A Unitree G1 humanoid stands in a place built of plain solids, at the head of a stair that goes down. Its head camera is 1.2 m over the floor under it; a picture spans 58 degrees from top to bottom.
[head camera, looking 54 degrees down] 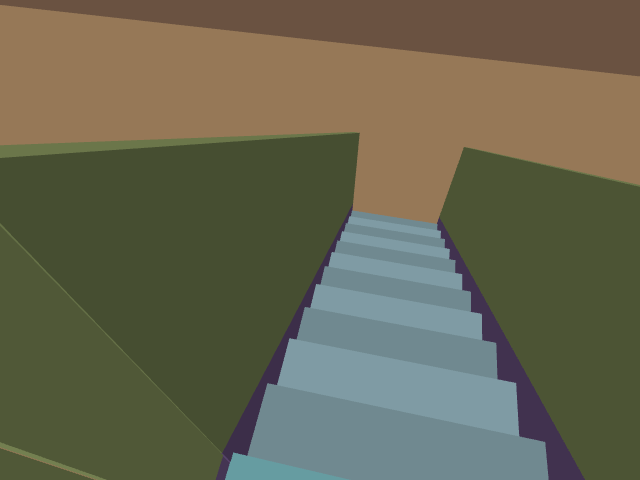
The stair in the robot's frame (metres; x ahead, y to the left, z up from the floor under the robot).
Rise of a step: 0.20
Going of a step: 0.24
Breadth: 0.86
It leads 12 degrees to the right of straight ahead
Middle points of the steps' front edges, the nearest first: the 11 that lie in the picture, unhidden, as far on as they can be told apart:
0.36 -0.25 -0.20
0.60 -0.30 -0.40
0.84 -0.35 -0.60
1.08 -0.40 -0.79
1.32 -0.45 -0.99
1.55 -0.50 -1.19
1.79 -0.55 -1.39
2.03 -0.60 -1.59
2.27 -0.65 -1.79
2.51 -0.70 -1.99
2.75 -0.75 -2.19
